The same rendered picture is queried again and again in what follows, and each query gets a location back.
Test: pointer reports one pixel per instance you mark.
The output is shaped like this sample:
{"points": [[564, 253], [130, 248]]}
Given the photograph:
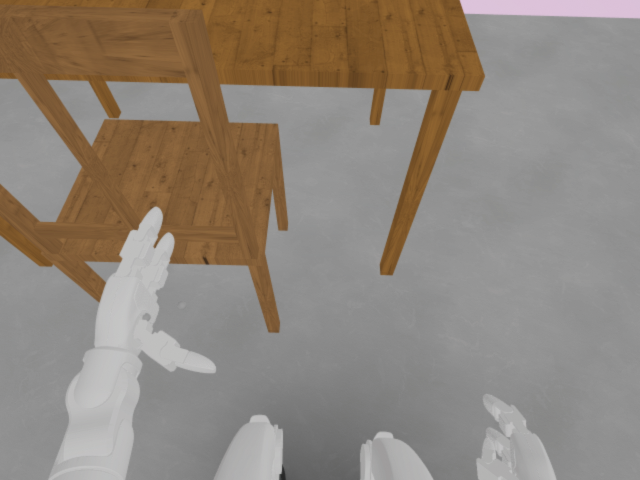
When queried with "left robot hand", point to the left robot hand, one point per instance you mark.
{"points": [[129, 294]]}

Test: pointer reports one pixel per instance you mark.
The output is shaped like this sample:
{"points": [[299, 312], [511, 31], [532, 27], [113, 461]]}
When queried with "right robot hand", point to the right robot hand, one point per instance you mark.
{"points": [[523, 456]]}

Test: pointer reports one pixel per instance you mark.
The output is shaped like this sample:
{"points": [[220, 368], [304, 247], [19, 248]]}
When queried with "left robot thigh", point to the left robot thigh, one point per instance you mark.
{"points": [[255, 453]]}

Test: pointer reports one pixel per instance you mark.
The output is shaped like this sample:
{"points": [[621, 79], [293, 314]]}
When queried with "right robot thigh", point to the right robot thigh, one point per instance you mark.
{"points": [[391, 459]]}

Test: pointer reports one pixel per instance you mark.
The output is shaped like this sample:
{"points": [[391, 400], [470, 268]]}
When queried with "robot thigh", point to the robot thigh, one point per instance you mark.
{"points": [[255, 453], [391, 459]]}

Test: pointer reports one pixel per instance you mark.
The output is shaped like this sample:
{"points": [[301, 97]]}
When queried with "robot left forearm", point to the robot left forearm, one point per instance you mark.
{"points": [[100, 401]]}

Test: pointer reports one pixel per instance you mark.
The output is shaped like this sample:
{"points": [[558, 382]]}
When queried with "table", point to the table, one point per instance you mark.
{"points": [[380, 44]]}

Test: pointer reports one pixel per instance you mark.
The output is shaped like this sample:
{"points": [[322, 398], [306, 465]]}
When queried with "chair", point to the chair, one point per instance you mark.
{"points": [[212, 179]]}

